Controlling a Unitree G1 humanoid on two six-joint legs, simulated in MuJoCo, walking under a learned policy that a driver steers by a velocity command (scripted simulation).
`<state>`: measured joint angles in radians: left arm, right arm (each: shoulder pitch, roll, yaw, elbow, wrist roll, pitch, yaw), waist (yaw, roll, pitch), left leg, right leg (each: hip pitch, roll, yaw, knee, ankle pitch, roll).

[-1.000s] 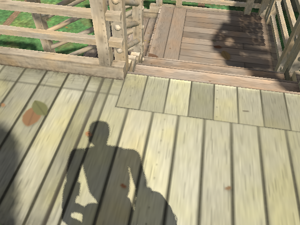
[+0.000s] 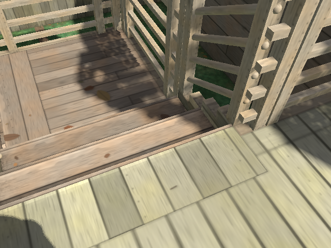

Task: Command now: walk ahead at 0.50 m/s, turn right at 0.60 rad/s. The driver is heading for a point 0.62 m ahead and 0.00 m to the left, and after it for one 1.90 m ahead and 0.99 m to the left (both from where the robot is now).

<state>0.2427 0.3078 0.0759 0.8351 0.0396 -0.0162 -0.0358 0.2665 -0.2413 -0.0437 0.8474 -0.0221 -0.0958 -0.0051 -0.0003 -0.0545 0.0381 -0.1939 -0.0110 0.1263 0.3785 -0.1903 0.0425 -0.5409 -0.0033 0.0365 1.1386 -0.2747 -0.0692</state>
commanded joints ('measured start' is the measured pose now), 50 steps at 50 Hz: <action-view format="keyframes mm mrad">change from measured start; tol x32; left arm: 1 -21 2 -3 -81 3 10 -22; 50 46 31 -22 -45 3 -64 35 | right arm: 1 44 -83 -16 -24 7 -27 4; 50 19 -102 -30 -21 19 65 14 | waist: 1 8 149 1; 17 100 -189 -352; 50 26 18 -34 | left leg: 1 58 285 -176 -222 162 115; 14 238 288 66 105 813 86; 16 -128 217 108 620 382 33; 17 -442 35 52 934 -383 -11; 18 -532 69 -103 982 -307 2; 42 -194 -72 34 179 -17 125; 45 515 362 -855 -52 75 368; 50 39 185 -440 -130 276 244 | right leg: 1 -140 -58 23 -28 97 20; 15 447 86 -147 -662 93 -109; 17 913 -411 618 -803 99 -289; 23 436 -192 156 -944 368 -154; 37 615 -222 -52 -1043 508 -112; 42 720 -229 -151 -603 1119 -56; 44 320 -115 -217 -9 666 -3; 45 -48 115 -126 347 -190 43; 50 -73 -70 15 169 -10 43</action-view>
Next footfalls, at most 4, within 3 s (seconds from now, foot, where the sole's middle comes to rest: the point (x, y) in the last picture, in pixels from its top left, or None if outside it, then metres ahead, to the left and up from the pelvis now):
0.30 right None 0.29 -0.14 -0.78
0.86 left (170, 214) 0.63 -0.02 -0.78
1.38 right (198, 157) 0.92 -0.16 -0.78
2.04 left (124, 148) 1.08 0.22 -0.95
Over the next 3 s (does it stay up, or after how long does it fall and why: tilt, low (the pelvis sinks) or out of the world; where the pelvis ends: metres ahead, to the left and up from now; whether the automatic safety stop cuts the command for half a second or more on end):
stays up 1.36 0.39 -0.37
